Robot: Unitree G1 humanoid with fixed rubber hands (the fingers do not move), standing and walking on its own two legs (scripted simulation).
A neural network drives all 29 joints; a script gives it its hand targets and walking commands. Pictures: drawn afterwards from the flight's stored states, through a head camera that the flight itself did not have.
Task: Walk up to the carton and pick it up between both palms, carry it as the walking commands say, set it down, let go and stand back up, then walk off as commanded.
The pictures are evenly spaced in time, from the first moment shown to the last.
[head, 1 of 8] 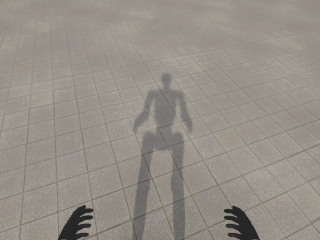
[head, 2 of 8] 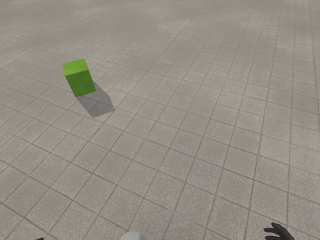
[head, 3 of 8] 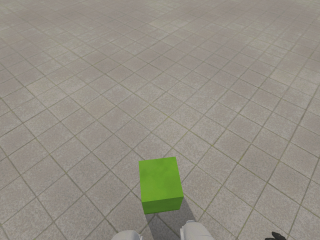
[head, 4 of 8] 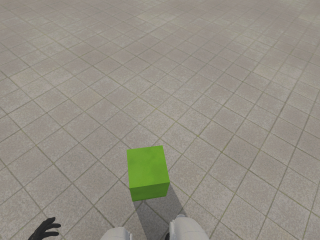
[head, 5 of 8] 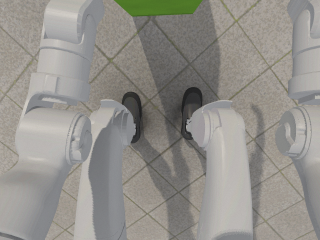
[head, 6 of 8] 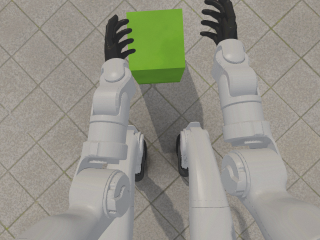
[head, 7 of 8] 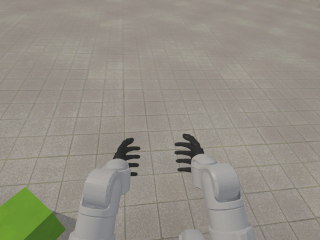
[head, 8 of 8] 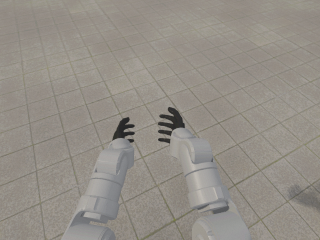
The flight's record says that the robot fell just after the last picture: yes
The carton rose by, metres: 0.02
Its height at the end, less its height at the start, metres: +0.00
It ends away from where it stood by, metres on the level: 0.01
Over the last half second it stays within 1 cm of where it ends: yes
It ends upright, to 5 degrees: yes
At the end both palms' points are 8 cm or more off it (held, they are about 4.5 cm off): yes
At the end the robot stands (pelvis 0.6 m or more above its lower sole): no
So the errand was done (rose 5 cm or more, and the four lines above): no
